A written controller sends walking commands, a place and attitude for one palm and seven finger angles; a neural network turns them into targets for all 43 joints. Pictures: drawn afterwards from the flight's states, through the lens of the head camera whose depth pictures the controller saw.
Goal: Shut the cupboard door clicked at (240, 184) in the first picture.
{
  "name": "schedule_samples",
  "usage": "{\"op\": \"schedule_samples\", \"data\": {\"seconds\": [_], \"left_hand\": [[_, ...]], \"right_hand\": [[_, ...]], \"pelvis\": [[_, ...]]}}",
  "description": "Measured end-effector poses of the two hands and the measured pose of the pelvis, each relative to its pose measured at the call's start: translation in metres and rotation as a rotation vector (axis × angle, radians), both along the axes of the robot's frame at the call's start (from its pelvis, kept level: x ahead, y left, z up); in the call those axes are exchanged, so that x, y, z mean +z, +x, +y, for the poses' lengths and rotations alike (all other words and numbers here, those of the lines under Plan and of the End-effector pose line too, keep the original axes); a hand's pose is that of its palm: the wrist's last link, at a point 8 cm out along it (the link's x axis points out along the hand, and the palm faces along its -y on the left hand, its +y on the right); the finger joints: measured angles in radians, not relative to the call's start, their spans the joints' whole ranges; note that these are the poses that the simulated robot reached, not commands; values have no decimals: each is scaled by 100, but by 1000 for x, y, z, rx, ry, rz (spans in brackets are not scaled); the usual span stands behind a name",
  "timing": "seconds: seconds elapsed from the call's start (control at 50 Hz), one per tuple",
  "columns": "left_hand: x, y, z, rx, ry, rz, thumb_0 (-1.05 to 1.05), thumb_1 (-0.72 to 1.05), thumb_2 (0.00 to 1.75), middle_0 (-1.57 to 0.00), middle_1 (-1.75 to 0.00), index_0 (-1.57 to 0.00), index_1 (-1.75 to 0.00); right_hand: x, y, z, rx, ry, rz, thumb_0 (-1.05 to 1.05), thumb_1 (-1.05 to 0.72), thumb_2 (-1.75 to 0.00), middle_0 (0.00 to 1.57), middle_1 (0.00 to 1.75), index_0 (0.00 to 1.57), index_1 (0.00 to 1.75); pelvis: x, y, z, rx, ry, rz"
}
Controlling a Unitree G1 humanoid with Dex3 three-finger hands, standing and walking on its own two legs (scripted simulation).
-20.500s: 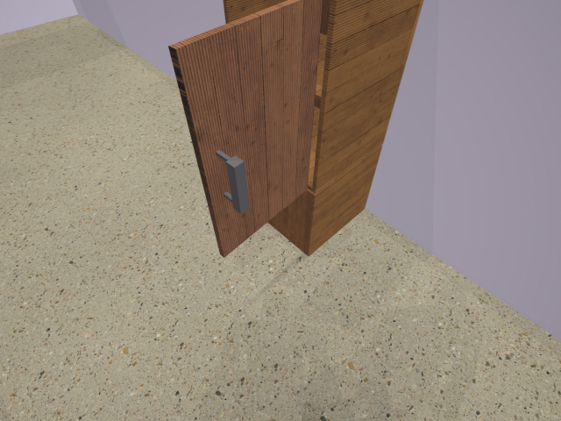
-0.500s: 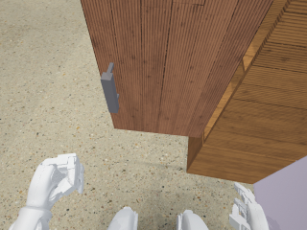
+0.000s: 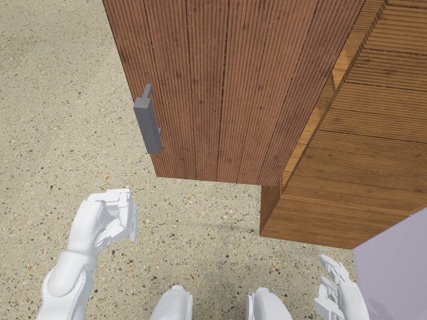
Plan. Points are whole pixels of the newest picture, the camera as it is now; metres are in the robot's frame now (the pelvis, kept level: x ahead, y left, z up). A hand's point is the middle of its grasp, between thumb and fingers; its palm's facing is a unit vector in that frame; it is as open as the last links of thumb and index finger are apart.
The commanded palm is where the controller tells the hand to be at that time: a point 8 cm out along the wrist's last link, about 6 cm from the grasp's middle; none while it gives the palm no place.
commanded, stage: bring the fist close to the handle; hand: left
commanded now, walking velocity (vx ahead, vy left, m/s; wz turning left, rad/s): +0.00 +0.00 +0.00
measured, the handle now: (151, 120) +0.49 +0.16 +0.06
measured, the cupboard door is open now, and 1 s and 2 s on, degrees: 94 94 82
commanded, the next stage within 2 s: push the door shut along its arc in 1.06 s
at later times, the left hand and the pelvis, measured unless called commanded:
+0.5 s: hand (146, 179) +0.35 +0.14 +0.06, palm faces -0.06 -1.00 -0.02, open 3.1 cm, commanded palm +0.34 +0.19 +0.06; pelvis +0.01 +0.00 +0.01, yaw +0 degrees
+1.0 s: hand (162, 166) +0.38 +0.12 +0.06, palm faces -0.06 -1.00 -0.04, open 3.1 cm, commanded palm +0.36 +0.17 +0.06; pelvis +0.01 -0.01 +0.02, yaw -1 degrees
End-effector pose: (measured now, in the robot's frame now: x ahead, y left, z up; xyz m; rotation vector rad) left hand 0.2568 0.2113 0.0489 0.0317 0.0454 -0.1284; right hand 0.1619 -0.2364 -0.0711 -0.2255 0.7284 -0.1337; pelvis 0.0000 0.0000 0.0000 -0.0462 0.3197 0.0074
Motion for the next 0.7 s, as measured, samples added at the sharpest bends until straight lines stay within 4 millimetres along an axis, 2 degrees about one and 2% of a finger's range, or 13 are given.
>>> {"op": "schedule_samples", "data": {"seconds": [0.06, 0.18, 0.24, 0.38, 0.54, 0.7], "left_hand": [[0, 10, -1, 13, 4, 19, 2, 90, 90, -130, -150, -130, -150], [12, 34, 4, 74, 0, -62, 2, 89, 90, -130, -150, -130, -150], [11, 46, 0, 58, -1, -65, 2, 90, 90, -130, -150, -130, -150], [0, 59, -16, 20, -20, 2, 2, 90, 90, -129, -150, -130, -150], [11, 86, -16, 68, -8, -88, 2, 90, 90, -130, -150, -130, -150], [6, 114, -37, 24, -21, -30, 2, 90, 90, -130, -150, -130, -150]], "right_hand": [[0, -9, -3, -21, -1, 26, 1, -90, -90, 20, 30, 20, 30], [-3, -23, -8, -35, -13, 86, 1, -90, -90, 20, 30, 20, 30], [-5, -27, -11, -42, -14, 111, 1, -90, -90, 20, 30, 20, 30], [-2, -31, -14, -71, -10, 137, 1, -90, -90, 20, 30, 20, 30], [-9, -30, -13, -52, -8, 171, 1, -90, -90, 20, 30, 20, 30], [-15, -40, -13, -81, 16, 216, 1, -90, -90, 20, 30, 20, 30]], "pelvis": [[3, 1, 0, -5, 4, -1], [6, 2, 0, -5, 8, 3], [7, 3, 0, -6, 8, 7], [11, 6, 2, -16, 15, 6], [9, 5, 1, -12, 17, 13], [10, 5, 1, -19, 20, 22]]}}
